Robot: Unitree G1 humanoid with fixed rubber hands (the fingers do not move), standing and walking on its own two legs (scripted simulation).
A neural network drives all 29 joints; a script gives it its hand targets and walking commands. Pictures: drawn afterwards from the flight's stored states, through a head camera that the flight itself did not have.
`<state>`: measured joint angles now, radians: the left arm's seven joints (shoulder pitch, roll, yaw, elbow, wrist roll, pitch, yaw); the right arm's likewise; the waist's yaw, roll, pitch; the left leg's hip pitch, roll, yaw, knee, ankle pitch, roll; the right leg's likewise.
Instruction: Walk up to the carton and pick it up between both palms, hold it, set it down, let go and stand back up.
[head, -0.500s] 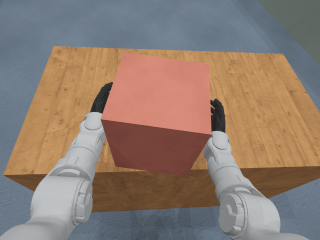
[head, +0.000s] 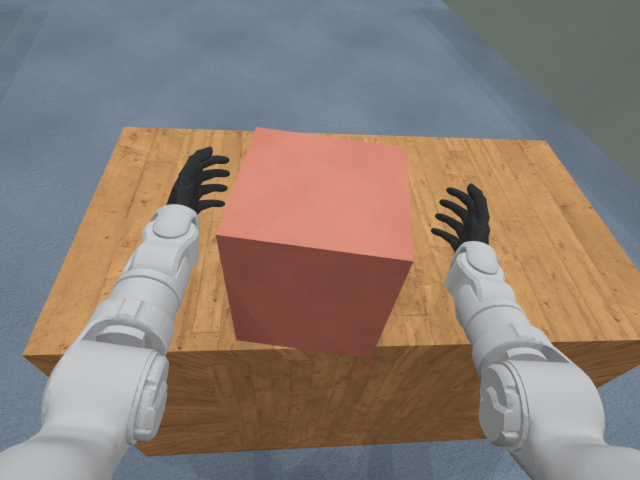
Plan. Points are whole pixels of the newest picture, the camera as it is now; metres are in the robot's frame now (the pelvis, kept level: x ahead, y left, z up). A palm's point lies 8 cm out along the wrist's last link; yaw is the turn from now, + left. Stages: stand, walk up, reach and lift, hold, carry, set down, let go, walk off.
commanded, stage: set down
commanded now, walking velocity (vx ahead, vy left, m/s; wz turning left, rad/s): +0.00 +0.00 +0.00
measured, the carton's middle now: (316, 249) +0.43 -0.02 +0.03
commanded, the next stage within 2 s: none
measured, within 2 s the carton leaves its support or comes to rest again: neither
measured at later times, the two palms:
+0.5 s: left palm (152, 143) +0.42 +0.16 +0.22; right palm (494, 176) +0.39 -0.20 +0.21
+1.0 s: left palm (144, 222) +0.39 +0.19 +0.13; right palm (476, 257) +0.36 -0.21 +0.11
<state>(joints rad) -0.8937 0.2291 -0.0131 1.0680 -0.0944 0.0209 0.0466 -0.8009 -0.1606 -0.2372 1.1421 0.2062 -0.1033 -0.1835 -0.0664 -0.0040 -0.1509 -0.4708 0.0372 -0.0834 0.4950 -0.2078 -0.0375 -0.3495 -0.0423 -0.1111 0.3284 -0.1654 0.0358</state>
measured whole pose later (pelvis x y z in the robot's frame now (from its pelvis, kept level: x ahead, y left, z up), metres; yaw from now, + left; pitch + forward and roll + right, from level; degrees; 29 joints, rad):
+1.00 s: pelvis -0.03 +0.00 +0.00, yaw +0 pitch +9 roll -3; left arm -0.76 0.33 0.05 0.72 -0.30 0.34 -0.01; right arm -0.70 -0.13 -0.18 0.78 0.26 0.21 -0.24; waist -0.07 0.00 -0.15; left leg -0.47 0.04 -0.08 0.47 -0.16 -0.04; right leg -0.36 -0.04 -0.11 0.34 -0.13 0.04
